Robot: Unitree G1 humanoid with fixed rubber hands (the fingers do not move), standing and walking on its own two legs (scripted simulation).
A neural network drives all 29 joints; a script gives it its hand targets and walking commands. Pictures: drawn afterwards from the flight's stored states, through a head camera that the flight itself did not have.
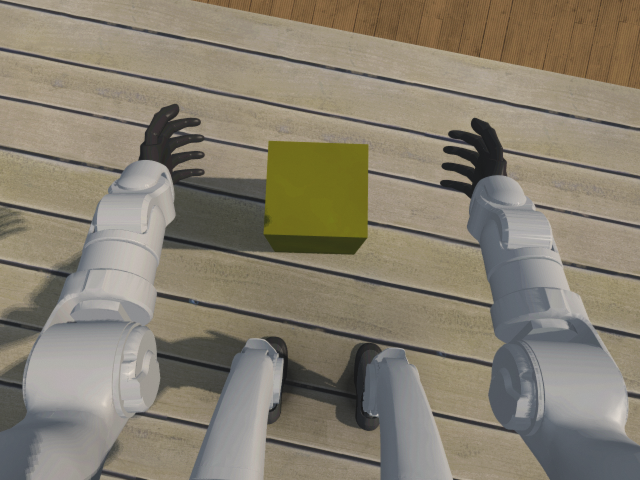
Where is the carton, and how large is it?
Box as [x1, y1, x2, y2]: [264, 141, 367, 254]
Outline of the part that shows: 269,141 264,216 264,235 275,251 353,254 367,237 367,144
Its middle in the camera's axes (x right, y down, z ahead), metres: -0.01 -0.09 +0.92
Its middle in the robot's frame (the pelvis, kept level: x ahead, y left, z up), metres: +0.55 +0.03 -0.53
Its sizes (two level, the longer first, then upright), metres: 0.210 0.200 0.250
